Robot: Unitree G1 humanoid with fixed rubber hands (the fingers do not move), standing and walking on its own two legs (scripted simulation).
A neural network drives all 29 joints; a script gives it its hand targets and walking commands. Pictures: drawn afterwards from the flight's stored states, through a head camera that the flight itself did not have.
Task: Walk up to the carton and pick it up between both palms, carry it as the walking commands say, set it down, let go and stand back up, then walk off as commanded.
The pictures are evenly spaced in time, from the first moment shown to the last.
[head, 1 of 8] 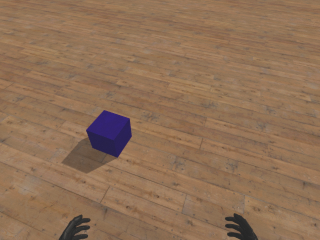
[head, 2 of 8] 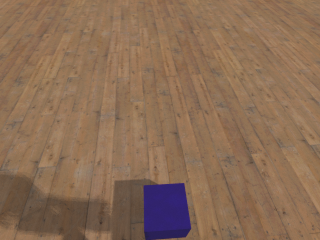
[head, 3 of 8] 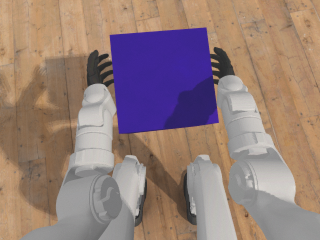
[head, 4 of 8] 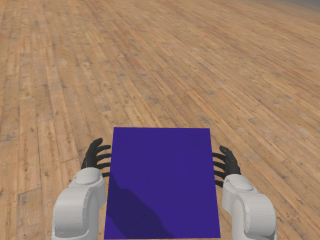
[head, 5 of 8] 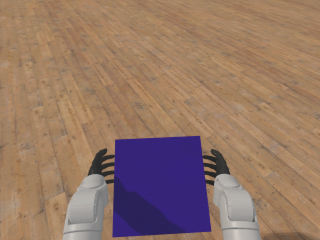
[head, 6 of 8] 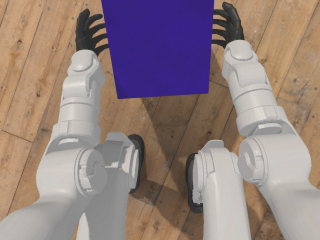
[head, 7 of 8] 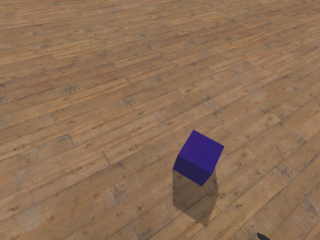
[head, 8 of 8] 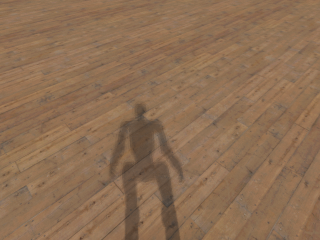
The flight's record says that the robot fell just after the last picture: no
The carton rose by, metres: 0.69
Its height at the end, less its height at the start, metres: +0.00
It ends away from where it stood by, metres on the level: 0.99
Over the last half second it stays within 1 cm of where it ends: yes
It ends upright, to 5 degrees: yes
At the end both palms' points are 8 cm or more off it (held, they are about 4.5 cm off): yes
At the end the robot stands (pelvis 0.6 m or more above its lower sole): yes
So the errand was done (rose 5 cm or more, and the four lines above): yes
